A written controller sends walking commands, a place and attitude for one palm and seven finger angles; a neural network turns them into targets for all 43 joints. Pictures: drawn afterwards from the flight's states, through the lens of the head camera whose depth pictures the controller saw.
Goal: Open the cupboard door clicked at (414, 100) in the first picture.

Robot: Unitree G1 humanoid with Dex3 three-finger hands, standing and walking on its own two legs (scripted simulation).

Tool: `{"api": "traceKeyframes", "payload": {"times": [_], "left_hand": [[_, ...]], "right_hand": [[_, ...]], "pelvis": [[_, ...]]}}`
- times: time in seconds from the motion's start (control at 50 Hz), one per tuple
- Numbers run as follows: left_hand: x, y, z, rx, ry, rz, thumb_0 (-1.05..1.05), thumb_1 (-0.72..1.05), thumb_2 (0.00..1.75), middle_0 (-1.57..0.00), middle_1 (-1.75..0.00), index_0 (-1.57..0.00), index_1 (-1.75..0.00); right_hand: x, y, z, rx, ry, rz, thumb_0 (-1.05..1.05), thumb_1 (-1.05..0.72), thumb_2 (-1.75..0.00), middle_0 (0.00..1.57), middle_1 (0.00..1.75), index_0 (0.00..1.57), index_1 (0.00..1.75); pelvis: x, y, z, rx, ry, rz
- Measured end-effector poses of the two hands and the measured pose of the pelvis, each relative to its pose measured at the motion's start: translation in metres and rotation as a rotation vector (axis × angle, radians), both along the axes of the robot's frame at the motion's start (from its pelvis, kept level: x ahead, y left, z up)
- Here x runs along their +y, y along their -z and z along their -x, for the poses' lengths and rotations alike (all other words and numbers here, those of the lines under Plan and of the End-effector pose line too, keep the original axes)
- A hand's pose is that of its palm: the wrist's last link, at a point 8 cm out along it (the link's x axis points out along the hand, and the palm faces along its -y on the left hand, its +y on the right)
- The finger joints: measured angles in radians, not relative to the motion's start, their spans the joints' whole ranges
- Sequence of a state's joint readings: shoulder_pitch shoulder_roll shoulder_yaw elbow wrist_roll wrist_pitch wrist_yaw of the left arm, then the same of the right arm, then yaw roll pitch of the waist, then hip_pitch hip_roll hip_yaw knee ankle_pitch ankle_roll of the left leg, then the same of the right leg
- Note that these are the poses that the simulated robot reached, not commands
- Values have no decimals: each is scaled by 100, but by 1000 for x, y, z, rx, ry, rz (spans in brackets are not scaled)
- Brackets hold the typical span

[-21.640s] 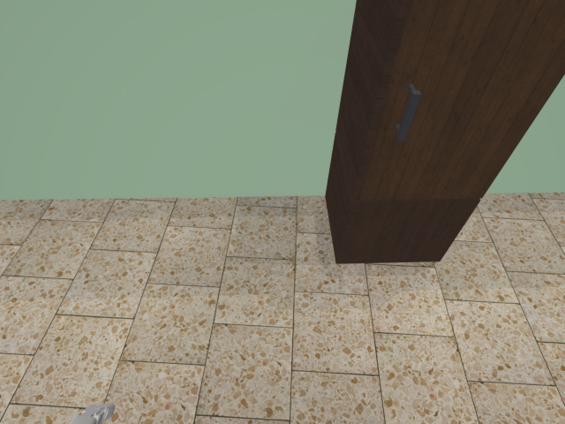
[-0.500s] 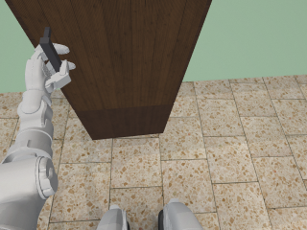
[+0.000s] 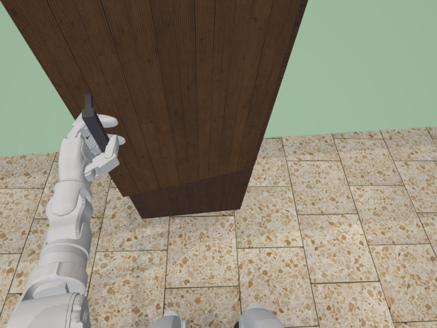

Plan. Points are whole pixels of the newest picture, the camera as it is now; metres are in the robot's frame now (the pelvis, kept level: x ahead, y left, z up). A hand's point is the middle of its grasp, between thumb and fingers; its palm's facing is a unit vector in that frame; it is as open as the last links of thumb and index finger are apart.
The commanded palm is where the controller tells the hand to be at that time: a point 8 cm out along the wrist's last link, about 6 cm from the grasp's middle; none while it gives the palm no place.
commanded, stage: pull the door open along its arc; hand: left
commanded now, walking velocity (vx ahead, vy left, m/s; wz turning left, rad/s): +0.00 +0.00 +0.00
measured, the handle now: (100, 129) +0.47 +0.22 +0.05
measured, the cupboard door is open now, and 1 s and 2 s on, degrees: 9 43 43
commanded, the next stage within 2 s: open thumb and fingers to let go in 0.56 s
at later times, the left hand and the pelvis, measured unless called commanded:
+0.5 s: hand (176, 232) +0.27 +0.07 +0.05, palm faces +0.39 -0.92 -0.04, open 5.9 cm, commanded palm +0.19 +0.09 +0.05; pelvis +0.00 -0.03 +0.00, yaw +4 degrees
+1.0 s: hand (191, 237) +0.26 +0.04 +0.05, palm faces +0.50 -0.87 -0.04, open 8.8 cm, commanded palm +0.21 +0.08 +0.05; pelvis -0.01 -0.08 +0.00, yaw +6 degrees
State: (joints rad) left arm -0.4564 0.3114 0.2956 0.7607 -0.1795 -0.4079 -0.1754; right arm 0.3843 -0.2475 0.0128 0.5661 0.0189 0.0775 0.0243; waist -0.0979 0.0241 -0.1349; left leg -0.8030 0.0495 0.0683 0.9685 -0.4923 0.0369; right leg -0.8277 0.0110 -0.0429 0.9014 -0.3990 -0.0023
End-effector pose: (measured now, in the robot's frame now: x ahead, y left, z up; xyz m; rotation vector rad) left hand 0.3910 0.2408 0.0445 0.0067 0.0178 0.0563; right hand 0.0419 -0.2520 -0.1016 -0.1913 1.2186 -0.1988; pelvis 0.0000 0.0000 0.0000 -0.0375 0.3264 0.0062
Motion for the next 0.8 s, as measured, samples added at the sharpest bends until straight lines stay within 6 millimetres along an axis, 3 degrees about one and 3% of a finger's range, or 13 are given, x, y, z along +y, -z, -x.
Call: {"api": "traceKeyframes", "payload": {"times": [0.12,0.26,0.38,0.5,0.62,0.8], "left_hand": [[-24,2,45,-17,-99,70,2,74,76,-34,-134,-37,-132],[-70,0,101,-10,-304,117,4,72,76,-33,-134,-37,-131],[-109,-5,140,17,-389,62,4,72,76,-32,-132,-37,-133],[-133,-10,161,43,-343,-24,4,71,76,-33,-131,-38,-134],[-153,-12,178,83,-303,-20,4,69,74,-32,-130,-39,-135],[-158,-7,170,52,-446,-31,2,66,78,-36,-131,-40,-134]], "right_hand": [[8,-7,-50,-136,-71,-22,1,-90,-90,20,30,20,30],[29,-12,-114,-297,-204,-81,1,-90,-90,20,30,20,30],[47,-19,-150,-398,-292,-119,1,-90,-90,20,30,20,30],[51,-25,-163,-467,-308,-150,1,-90,-90,20,30,21,30],[36,-29,-164,-500,-300,-161,1,-90,-90,21,30,21,30],[-5,-11,-152,-441,-313,-92,1,-90,-90,20,30,20,30]], "pelvis": [[2,-4,-5,-28,-7,-3],[-2,-3,-5,-56,-22,-13],[-12,0,-3,-83,-43,-24],[-26,0,-3,-115,-60,-31],[-42,-2,-6,-141,-69,-41],[-66,4,4,-130,-89,-63]]}}
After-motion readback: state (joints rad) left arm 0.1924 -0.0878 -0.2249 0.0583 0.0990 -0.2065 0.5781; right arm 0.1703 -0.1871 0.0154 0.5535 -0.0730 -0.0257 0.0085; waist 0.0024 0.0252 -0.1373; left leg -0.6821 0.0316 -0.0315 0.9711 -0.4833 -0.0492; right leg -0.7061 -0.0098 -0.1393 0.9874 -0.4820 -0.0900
